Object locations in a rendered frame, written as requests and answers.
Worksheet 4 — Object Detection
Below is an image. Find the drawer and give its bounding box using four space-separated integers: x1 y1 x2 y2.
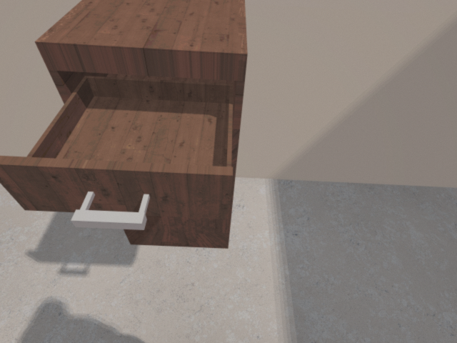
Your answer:
0 76 233 219

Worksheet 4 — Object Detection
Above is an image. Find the cabinet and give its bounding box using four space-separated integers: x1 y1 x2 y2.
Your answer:
35 0 248 249

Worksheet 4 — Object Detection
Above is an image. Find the handle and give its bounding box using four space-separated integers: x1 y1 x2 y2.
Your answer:
71 192 150 230

